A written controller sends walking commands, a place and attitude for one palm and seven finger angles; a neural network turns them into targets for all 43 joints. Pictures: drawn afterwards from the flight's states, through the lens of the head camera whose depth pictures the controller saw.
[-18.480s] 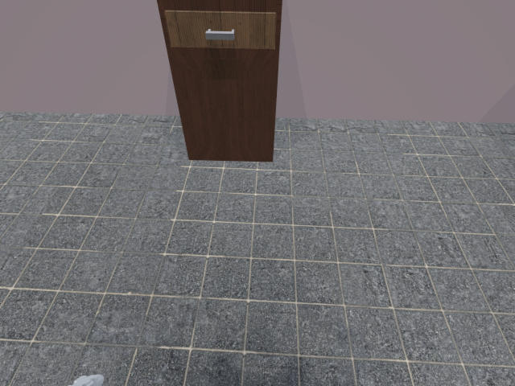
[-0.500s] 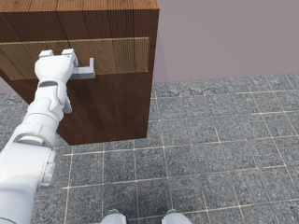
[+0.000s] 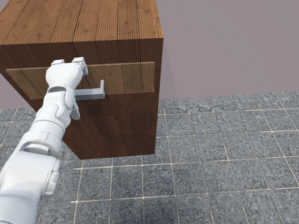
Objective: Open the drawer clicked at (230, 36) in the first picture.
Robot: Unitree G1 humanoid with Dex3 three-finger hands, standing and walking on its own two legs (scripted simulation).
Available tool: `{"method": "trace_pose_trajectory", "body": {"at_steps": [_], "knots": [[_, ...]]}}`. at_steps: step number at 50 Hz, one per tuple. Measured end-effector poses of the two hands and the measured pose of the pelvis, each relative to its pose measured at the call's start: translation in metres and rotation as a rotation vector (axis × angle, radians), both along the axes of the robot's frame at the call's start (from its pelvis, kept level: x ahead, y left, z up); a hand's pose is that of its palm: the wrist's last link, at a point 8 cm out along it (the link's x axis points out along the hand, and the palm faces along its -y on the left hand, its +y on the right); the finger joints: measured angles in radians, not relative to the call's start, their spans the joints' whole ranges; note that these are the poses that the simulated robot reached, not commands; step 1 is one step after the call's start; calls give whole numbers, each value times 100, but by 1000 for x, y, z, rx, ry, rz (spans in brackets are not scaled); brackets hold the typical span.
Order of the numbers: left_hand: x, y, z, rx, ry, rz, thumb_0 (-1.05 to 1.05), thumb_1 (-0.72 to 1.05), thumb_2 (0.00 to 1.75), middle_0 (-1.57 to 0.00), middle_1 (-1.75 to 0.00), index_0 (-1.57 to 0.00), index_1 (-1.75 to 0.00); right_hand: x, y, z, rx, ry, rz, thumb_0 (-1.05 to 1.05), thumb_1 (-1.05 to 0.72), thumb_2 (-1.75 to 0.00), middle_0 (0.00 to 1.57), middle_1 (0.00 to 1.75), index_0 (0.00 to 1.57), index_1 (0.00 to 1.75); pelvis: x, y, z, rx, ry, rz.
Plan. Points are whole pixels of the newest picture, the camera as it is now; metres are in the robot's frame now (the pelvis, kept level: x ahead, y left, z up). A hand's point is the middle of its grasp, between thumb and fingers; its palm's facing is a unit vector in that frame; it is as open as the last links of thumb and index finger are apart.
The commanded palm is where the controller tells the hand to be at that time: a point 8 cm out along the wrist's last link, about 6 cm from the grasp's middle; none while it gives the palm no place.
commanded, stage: lift the fingers back up to retry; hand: left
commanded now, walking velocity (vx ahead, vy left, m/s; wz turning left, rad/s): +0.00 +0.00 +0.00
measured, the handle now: (86, 89) +0.55 +0.19 +0.00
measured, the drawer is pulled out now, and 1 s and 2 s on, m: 0.00 0.00 0.00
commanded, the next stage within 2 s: re-aim the fingers above the handle in 0.06 s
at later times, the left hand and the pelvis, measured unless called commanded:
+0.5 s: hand (73, 93) +0.47 +0.20 +0.06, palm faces -0.04 -0.03 -1.00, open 13.9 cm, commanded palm +0.45 +0.20 +0.12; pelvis +0.00 -0.01 +0.00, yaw +1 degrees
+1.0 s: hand (77, 90) +0.49 +0.19 +0.06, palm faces -0.04 -0.04 -1.00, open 13.9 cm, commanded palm +0.47 +0.20 +0.12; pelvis -0.01 -0.01 +0.00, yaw +0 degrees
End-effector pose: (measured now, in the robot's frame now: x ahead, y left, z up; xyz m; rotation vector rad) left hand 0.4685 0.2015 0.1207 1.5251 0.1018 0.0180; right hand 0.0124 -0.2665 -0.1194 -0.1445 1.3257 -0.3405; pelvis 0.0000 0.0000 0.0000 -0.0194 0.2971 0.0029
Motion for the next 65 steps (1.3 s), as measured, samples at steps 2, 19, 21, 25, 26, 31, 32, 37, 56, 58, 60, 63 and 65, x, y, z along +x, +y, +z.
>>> {"method": "trace_pose_trajectory", "body": {"at_steps": [2,19,21,25,26,31,32,37,56,58,60,63,65], "knots": [[-1,0,-2,-3,13,-4,0,-49,30,-32,-120,-32,-120,6,-2,1,-2,-11,6,1,-91,-90,20,30,21,30,1,-1,0,2,-2,-1],[-15,-1,-3,8,-34,3,0,-49,30,-32,-120,-32,-120,13,-14,-2,1,-13,23,1,-91,-90,20,30,21,30,0,-10,0,8,-11,9],[-15,-2,-2,11,-26,6,0,-49,30,-32,-120,-32,-120,12,-14,-2,3,-15,19,1,-91,-90,20,30,21,30,-1,-10,1,9,-16,9],[-15,-5,-1,14,-7,2,0,-49,30,-32,-120,-32,-120,8,-13,-1,2,-20,13,1,-91,-90,20,30,21,30,-3,-11,1,10,-21,8],[-15,-5,-1,13,-5,-1,0,-49,30,-32,-120,-32,-120,6,-13,-1,1,-21,11,1,-91,-90,20,30,21,30,-4,-11,1,10,-21,8],[-14,-9,0,19,-10,-20,0,-49,30,-32,-120,-32,-120,-3,-13,-1,-4,-17,3,1,-91,-90,20,30,21,30,-7,-11,0,10,-18,6],[-14,-9,-1,19,-11,-22,0,-49,30,-32,-120,-32,-120,-5,-13,-1,-4,-14,2,1,-91,-90,20,30,21,30,-8,-11,0,10,-17,6],[-9,-9,-5,25,-10,-12,0,-49,30,-32,-120,-32,-120,-17,-13,-1,-12,6,-8,1,-91,-90,20,30,21,30,-11,-10,-2,9,-5,4],[1,-6,-10,17,-3,-9,0,-49,30,-32,-120,-32,-120,-35,-5,0,-13,49,-38,1,-91,-90,20,30,21,30,-7,-4,-2,4,14,-9],[2,-5,-9,9,-9,-10,0,-49,30,-32,-120,-32,-120,-32,-5,0,-14,46,-35,1,-91,-90,20,30,21,30,-7,-4,-2,4,15,-10],[2,-2,-8,16,-11,-6,0,-49,30,-32,-120,-32,-120,-29,-5,0,-15,40,-33,1,-91,-90,20,30,21,30,-6,-3,-2,4,17,-10],[2,3,-8,19,-8,6,0,-49,30,-32,-120,-32,-120,-24,-5,0,-13,32,-26,1,-91,-90,20,30,21,30,-5,-3,-2,3,16,-9],[1,6,-8,15,-3,11,0,-49,30,-32,-120,-32,-120,-20,-5,0,-13,27,-22,1,-91,-90,20,30,21,30,-4,-3,-2,3,14,-9]]}}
